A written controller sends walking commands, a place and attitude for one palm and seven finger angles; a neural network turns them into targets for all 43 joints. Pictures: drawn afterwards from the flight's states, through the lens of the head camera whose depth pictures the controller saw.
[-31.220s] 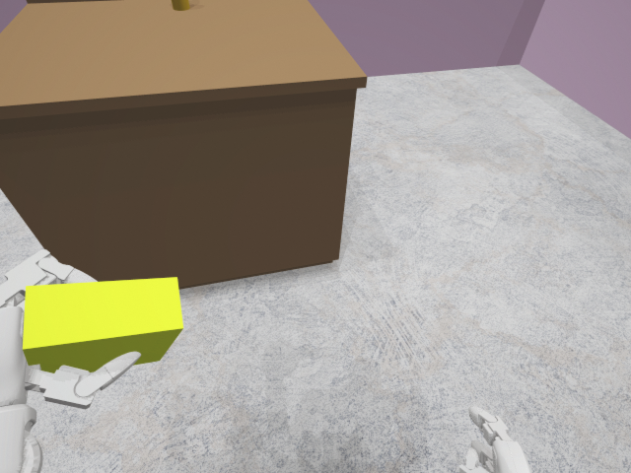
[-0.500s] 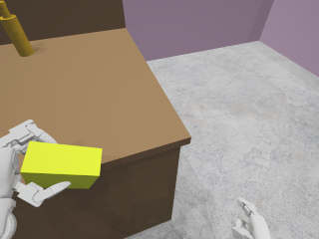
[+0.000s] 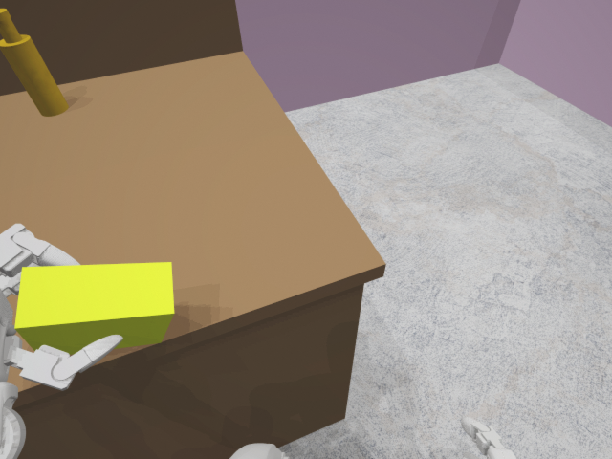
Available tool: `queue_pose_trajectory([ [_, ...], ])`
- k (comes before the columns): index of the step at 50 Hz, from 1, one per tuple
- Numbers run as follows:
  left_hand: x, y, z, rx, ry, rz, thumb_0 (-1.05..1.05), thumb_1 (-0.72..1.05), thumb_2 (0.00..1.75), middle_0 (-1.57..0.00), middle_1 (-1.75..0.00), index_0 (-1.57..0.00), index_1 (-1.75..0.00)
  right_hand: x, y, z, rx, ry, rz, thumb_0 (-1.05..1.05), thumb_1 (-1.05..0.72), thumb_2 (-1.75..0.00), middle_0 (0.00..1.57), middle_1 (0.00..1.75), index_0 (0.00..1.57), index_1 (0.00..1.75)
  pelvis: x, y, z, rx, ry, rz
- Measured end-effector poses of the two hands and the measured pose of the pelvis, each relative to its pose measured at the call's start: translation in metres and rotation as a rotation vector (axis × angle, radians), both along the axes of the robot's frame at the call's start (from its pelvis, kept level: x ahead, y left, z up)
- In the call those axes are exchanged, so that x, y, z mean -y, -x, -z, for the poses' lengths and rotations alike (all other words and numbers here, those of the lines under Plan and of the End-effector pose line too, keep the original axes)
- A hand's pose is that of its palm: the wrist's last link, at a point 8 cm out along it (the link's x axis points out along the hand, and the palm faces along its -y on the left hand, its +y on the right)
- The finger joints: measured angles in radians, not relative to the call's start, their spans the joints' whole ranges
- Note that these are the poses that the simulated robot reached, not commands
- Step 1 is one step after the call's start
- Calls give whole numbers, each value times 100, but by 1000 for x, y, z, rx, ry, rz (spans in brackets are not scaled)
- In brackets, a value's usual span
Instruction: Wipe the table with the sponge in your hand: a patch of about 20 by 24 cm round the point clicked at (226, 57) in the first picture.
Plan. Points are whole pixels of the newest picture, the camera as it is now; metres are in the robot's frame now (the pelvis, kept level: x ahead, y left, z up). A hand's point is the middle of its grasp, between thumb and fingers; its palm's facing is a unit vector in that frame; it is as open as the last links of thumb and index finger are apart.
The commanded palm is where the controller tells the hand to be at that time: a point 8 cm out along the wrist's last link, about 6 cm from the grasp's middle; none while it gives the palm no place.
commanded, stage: shuffle to correct the standing spot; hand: left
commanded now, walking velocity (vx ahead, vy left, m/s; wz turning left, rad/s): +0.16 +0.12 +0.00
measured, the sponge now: (125, 310) +0.23 +0.20 +0.15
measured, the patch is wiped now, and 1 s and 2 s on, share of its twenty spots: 0.05 0.05 0.05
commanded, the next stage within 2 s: come to a stop and stand still in 0.02 s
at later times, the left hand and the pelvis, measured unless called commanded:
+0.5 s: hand (37, 266) +0.26 +0.29 +0.18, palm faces +0.39 -0.85 -0.35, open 9.9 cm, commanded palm +0.21 +0.33 +0.19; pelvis +0.04 +0.05 +0.01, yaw -1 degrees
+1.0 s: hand (22, 240) +0.28 +0.31 +0.20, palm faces +0.40 -0.81 -0.43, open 9.9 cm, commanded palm +0.21 +0.32 +0.19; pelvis +0.04 +0.05 +0.01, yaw -3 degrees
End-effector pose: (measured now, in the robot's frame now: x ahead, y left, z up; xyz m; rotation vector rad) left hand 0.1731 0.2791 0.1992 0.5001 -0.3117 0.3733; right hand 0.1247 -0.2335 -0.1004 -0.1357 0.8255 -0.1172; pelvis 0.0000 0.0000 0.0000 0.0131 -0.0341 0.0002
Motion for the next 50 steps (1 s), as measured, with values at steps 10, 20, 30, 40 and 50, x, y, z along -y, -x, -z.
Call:
queue_pose_trajectory([
  [10,-30,-27,4,54,11,68,0,-54,103,-83,-141,-79,-142,-10,-23,-16,47,117,60,2,-90,-90,20,30,20,30,-38,-18,6,0,-12,15],
  [20,-43,-41,0,0,-1,26,0,-53,103,-82,-141,-78,-143,-62,-62,-21,119,-12,-14,2,-90,-90,20,30,20,30,-44,-33,-1,-5,18,19],
  [30,-63,-56,7,-25,85,24,0,-53,103,-83,-141,-78,-143,-74,-81,-40,103,59,-26,2,-90,-90,21,30,20,30,-59,-43,-12,-22,19,31],
  [40,-62,-54,0,-31,45,36,0,-52,102,-82,-142,-77,-144,-65,-83,-55,140,100,-14,2,-90,-90,21,30,20,30,-57,-36,-15,-28,35,21],
  [50,-72,-69,-12,28,-51,37,0,-52,102,-82,-142,-78,-144,-51,-57,-46,132,87,-56,2,-90,-90,21,30,20,30,-54,-37,-12,-56,22,59],
])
